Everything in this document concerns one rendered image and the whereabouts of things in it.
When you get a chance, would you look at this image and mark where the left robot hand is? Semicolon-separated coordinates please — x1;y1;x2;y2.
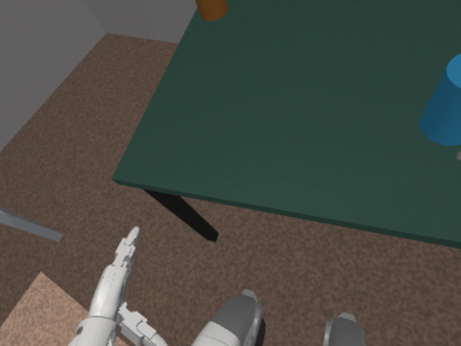
87;226;168;346

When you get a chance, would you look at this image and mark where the table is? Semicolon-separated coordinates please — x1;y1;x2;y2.
111;0;461;249

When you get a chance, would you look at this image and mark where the left robot arm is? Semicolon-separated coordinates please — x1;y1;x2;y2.
68;316;118;346

